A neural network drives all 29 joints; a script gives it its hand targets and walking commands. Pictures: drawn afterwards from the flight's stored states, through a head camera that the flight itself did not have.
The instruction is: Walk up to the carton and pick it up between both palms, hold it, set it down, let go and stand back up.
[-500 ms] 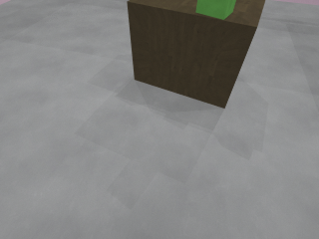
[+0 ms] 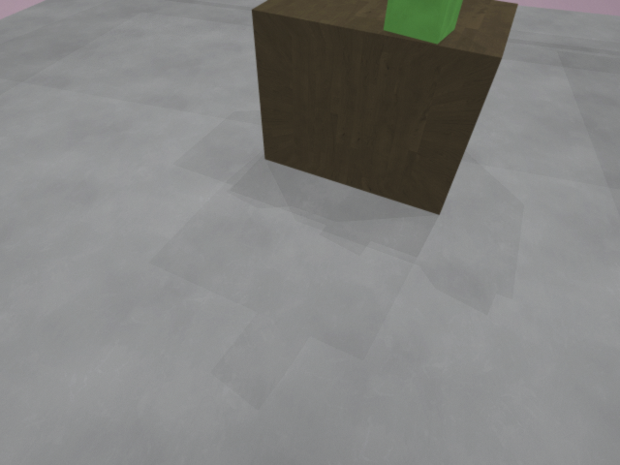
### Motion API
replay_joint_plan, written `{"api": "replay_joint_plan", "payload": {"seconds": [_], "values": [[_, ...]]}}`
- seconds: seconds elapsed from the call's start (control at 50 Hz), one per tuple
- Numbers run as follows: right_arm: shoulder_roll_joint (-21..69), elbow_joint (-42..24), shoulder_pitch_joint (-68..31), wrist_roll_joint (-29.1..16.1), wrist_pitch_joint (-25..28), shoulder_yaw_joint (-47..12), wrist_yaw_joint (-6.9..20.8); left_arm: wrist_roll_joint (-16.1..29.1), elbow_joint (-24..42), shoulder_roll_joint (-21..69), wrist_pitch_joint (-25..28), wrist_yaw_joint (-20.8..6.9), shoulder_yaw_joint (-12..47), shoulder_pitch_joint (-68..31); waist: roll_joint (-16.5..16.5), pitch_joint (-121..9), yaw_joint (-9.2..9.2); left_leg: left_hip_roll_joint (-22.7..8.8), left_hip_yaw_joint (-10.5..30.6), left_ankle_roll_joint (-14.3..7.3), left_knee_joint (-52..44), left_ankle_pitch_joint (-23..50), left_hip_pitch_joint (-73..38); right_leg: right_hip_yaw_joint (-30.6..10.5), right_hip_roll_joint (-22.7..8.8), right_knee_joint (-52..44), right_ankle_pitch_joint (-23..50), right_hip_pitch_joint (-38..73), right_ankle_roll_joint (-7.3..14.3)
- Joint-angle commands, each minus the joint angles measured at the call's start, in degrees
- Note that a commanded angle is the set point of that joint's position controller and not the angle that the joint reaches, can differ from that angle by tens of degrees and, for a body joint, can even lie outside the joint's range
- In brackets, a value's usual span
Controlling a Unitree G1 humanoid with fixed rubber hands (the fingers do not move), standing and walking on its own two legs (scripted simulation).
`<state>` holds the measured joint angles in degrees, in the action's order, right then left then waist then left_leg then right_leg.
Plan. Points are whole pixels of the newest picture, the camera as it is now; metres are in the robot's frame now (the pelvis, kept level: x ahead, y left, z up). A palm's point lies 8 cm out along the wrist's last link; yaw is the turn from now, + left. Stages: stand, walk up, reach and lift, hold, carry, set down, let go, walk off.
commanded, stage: stand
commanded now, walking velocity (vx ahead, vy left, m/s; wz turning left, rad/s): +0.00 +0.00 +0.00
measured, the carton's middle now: out of the picture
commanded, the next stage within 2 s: walk up in 0.56 s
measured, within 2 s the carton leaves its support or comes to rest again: neither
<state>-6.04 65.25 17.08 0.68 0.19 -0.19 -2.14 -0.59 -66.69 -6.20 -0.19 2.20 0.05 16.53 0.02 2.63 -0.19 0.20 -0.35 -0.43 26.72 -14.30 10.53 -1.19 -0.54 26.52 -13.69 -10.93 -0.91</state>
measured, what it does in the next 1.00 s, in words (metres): lifts its right foot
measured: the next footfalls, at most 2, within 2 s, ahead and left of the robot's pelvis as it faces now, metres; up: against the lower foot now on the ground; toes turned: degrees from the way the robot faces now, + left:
right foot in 1.08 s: +0.10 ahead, -0.21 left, +0.00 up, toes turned -12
left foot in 1.48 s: +0.42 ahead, -0.02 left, +0.00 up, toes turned -4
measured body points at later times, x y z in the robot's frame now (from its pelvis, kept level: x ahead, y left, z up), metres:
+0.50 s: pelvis +0.00 +0.00 +0.00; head +0.00 +0.00 +0.45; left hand -0.03 +0.20 -0.16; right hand -0.03 -0.20 -0.16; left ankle +0.00 +0.12 -0.74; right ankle +0.01 -0.13 -0.74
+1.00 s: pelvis +0.03 -0.05 +0.00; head +0.02 -0.06 +0.45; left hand +0.05 +0.21 -0.14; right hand -0.03 -0.28 -0.16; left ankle +0.00 +0.12 -0.74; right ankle +0.06 -0.19 -0.70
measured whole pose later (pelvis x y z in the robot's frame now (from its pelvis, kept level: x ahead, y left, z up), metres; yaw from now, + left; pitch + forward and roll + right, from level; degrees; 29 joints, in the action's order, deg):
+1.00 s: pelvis +0.03 -0.05 +0.00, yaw -6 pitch -1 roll +0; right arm -10.3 63.0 22.0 4.0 2.4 5.5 -2.0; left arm -2.6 -56.1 -10.9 0.6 -1.5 -6.4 23.3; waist 1.2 -0.8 1.3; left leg -6.2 -5.7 -0.6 24.5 -19.4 5.7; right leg 2.1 -5.0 48.9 -23.0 -25.4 -1.0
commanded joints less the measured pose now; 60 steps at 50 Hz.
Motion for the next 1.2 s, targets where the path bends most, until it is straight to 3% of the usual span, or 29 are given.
{"api": "replay_joint_plan", "payload": {"seconds": [0.0,0.72,0.74,0.76,0.78,0.8,0.82,0.84,0.9,0.94,0.96,0.98,1.0,1.02,1.04,1.06,1.08,1.1,1.12,1.14,1.16,1.18], "values": [[-4.83,-0.52,4.32,0.1,0.39,1.07,-0.25,-0.19,0.48,-4.86,0.59,0.25,-0.8,4.23,0.19,2.11,0.37,-4.13,4.66,-1.61,-6.04,2.58,2.29,-3.03,-3.11,-4.72,3.82,-1.73,1.96],[-3.41,0.0,6.76,0.07,0.52,1.34,-0.35,-0.13,0.55,-3.45,0.76,0.32,-0.86,6.19,0.14,2.58,0.21,-4.11,4.67,-1.3,-6.48,1.9,3.5,-3.27,-3.33,-5.73,2.46,-2.68,2.29],[-11.42,-5.41,8.21,2.87,1.83,5.69,-0.16,-0.53,4.09,-9.48,1.34,-0.29,-4.34,9.63,1.6,-4.69,0.43,-5.96,7.25,-3.56,-4.89,-28.84,-5.65,-5.42,-1.65,1.31,-28.8,-10.12,4.33],[-13.97,-4.92,10.54,3.46,2.05,7.15,-0.39,-0.67,5.63,-10.36,1.24,-0.53,-4.87,5.54,4.53,1.2,2.9,-10.21,14.36,-5.98,-8.87,-36.75,-9.71,-2.72,-0.3,6.85,-29.98,-24.98,3.57],[-13.03,-3.55,12.99,3.29,2.05,7.18,-0.5,-1.38,8.78,-5.95,1.12,-1.12,-3.99,0.14,10.6,5.33,5.75,-19.5,22.54,-10.62,-16.8,-37.37,-9.53,4.23,1.56,20.68,-17.84,-29.45,1.11],[-13.24,-3.52,11.13,3.89,2.33,7.09,-0.87,-2.73,10.35,-4.98,0.94,-1.53,-4.19,0.3,9.69,7.83,4.72,-26.35,28.73,-14.64,-19.37,-37.26,-8.81,0.75,-3.55,28.13,-16.4,-34.15,0.41],[-11.65,-3.68,10.53,3.69,2.99,6.93,-0.98,-3.22,11.29,-6.17,1.03,-2.03,-4.92,0.28,5.22,8.73,4.24,-25.87,27.11,-14.18,-20.77,-34.81,-4.22,-1.52,-5.32,30.21,-12.56,-32.94,-0.17],[-11.22,-3.86,8.36,3.89,3.44,6.65,-0.94,-3.04,11.74,-6.18,1.2,-2.53,-5.37,1.7,4.51,7.52,2.98,-23.74,22.67,-12.47,-20.51,-31.77,-1.46,-2.93,-6.17,31.14,-10.19,-29.87,-0.13],[-12.43,-5.91,0.91,3.68,3.78,6.98,-0.54,-2.08,11.9,-5.09,1.3,-3.98,-6.41,10.25,8.85,2.99,-1.41,-16.87,7.5,-8.53,-18.36,-23.65,2.46,1.31,-5.56,27.25,-8.31,-17.86,-0.48],[-13.09,-6.72,-1.59,3.1,3.52,7.17,0.07,-1.84,13.39,-4.64,1.46,-4.2,-7.0,12.13,10.63,4.01,-2.79,-13.6,0.18,-7.47,-16.03,-23.11,9.73,4.36,-5.13,20.71,-8.89,-8.16,0.04],[-13.95,-7.18,-2.59,3.11,3.19,7.37,0.39,-1.79,13.64,-4.54,1.56,-4.07,-7.23,13.9,10.56,4.66,-3.4,-12.92,-1.85,-7.99,-13.1,-25.01,13.06,6.2,-4.46,18.33,-10.03,-3.51,0.14],[-15.02,-7.51,-3.46,3.28,2.7,7.54,0.64,-1.74,13.38,-4.82,1.67,-3.79,-7.59,16.68,8.78,5.26,-4.43,-12.89,-2.93,-8.94,-9.0,-28.44,16.1,8.63,-3.57,15.54,-10.08,1.03,0.28],[-14.93,-8.39,-3.78,3.3,2.26,7.33,0.7,-1.52,11.58,-5.22,1.63,-3.3,-7.25,21.41,4.11,5.36,-5.69,-12.33,-4.47,-8.22,-4.23,-34.96,19.52,13.51,-0.31,11.6,-7.76,6.59,1.33],[-13.61,-8.72,-3.0,3.3,1.77,6.78,1.1,-1.77,10.15,-6.66,1.88,-2.71,-7.89,25.75,-2.72,5.64,-6.81,-10.35,-6.37,-7.29,4.93,-36.96,24.12,13.79,1.59,9.98,-8.52,11.71,2.04],[-9.61,-10.28,-2.64,2.56,1.47,5.09,1.8,-2.08,8.76,-9.31,2.26,-1.99,-8.24,29.38,-14.58,6.43,-9.07,-4.74,-10.03,-5.75,23.52,-33.34,27.83,8.18,1.11,5.56,-13.77,12.38,3.24],[-3.4,-13.81,-3.8,1.46,1.68,2.94,2.62,-3.15,9.83,-14.01,2.82,-1.15,-7.81,30.59,-25.2,7.29,-9.42,-0.94,-5.9,-3.68,43.43,-27.08,35.83,-21.6,-12.51,-7.13,-33.37,9.05,6.66],[-6.05,-16.37,-2.82,1.16,1.21,3.53,2.89,-3.04,12.3,-17.1,2.99,-0.4,-7.71,24.62,-14.72,9.53,-5.55,-3.18,1.6,-2.8,47.33,-19.24,37.97,-42.81,-22.62,-21.85,-48.94,3.54,12.03],[-9.95,-17.92,-3.69,1.05,0.93,3.99,3.2,-1.95,13.91,-19.97,3.38,-0.02,-7.93,18.38,-8.03,10.98,-2.87,-5.97,3.14,-2.21,49.79,-15.7,38.81,-48.8,-26.41,-27.13,-56.21,-1.15,14.66],[-11.84,-17.58,-3.46,0.88,0.81,4.25,3.26,-2.12,14.63,-20.66,3.9,-0.17,-7.59,13.89,-4.7,13.55,-1.22,-8.2,3.3,-1.58,50.87,-10.78,39.01,-45.57,-26.22,-25.7,-52.61,-3.07,14.76],[-12.98,-16.41,-1.53,1.04,1.01,4.37,3.34,-2.32,15.29,-18.77,4.33,-0.34,-6.71,11.5,-2.5,13.47,-0.11,-9.43,2.82,-0.78,47.49,-6.65,36.46,-34.65,-23.08,-20.75,-40.49,-2.48,13.83],[-12.93,-15.93,-0.29,1.34,1.55,4.44,3.67,-2.43,15.5,-16.14,4.74,-0.69,-5.51,11.45,-3.46,12.38,0.01,-9.4,2.27,-0.55,42.51,-4.18,32.92,-24.44,-19.03,-17.85,-27.23,-2.59,11.95],[-12.39,-16.31,0.47,1.47,1.94,4.41,4.14,-2.57,14.18,-13.52,5.11,-0.97,-4.69,12.24,-4.9,10.91,0.31,-9.52,1.79,0.07,38.71,-2.72,28.98,-16.16,-16.07,-16.08,-18.58,-4.7,11.84]]}}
